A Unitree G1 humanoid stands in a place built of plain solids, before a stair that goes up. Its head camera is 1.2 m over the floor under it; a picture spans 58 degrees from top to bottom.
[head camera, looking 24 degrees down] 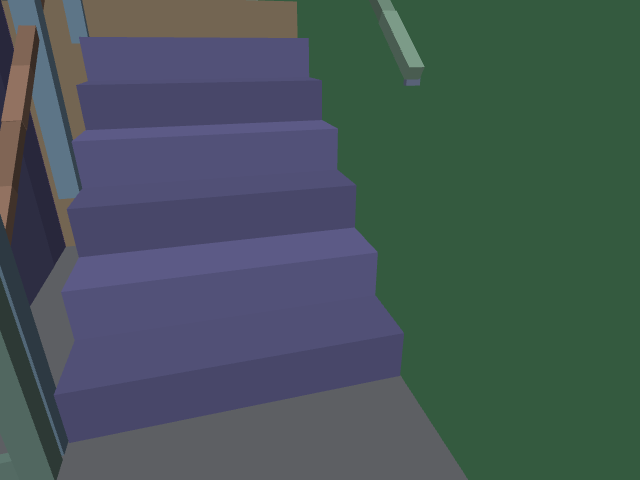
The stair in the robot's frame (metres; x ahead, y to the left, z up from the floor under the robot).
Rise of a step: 0.21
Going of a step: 0.29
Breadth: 1.20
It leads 16 degrees to the left of straight ahead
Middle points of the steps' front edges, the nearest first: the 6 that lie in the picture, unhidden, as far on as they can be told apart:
1.20 0.26 0.21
1.48 0.33 0.42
1.75 0.41 0.62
2.03 0.49 0.83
2.30 0.56 1.04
2.58 0.64 1.25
